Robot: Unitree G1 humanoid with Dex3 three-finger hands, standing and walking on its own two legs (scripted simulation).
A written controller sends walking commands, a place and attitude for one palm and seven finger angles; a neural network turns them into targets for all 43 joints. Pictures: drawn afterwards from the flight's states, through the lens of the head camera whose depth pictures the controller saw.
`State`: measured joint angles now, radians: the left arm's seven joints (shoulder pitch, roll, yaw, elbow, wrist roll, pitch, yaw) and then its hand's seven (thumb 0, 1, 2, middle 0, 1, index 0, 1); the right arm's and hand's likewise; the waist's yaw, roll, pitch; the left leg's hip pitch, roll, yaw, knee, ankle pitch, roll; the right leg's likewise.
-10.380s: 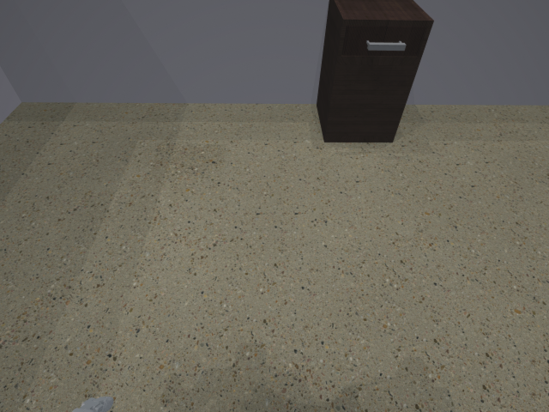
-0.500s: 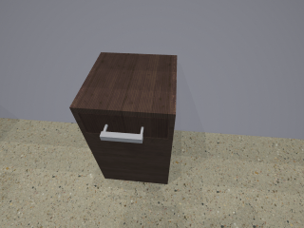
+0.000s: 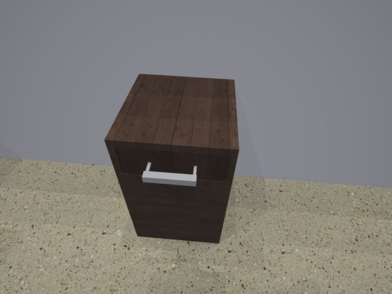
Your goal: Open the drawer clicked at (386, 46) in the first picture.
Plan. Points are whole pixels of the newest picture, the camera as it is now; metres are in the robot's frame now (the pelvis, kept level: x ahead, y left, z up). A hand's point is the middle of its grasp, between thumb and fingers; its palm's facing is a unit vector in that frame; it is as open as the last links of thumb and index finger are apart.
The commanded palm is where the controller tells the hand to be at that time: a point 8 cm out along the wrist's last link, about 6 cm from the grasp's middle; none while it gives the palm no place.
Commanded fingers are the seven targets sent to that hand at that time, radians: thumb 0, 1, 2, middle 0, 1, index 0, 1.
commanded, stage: come to a stop and stand still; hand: left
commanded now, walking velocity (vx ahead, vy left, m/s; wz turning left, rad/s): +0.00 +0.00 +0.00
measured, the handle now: (170, 172) +0.54 +0.11 -0.16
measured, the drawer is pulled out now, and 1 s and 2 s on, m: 0.00 0.00 0.00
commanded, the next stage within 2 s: look again from close up in 0.56 s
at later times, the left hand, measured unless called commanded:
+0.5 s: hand out of the picture -0.01 +0.19 -0.18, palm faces +0.03 -0.99 -0.12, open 7.4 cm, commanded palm none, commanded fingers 0.00 0.90 0.90 -0.20 -0.30 -0.20 -0.30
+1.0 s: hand out of the picture +0.00 +0.17 -0.17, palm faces +0.02 -0.99 -0.14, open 7.4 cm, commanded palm none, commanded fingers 0.00 0.90 0.90 -0.20 -0.30 -0.20 -0.30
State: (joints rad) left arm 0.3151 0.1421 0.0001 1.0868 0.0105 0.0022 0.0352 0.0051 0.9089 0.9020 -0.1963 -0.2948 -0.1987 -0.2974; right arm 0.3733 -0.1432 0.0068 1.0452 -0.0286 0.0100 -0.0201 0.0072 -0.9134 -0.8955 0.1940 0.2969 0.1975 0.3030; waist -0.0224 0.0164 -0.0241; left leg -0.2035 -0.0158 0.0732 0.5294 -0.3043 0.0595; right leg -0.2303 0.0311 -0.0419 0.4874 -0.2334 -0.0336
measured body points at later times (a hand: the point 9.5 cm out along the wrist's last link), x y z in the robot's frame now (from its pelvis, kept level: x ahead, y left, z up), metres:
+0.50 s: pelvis +0.01 +0.05 +0.00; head +0.01 +0.05 +0.45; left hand -0.01 +0.24 -0.17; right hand -0.01 -0.16 -0.16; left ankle -0.01 +0.08 -0.74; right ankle +0.02 -0.10 -0.74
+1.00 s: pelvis +0.02 +0.03 +0.00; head +0.02 +0.03 +0.45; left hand +0.00 +0.22 -0.16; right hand -0.02 -0.18 -0.16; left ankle -0.01 +0.08 -0.74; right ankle +0.02 -0.10 -0.74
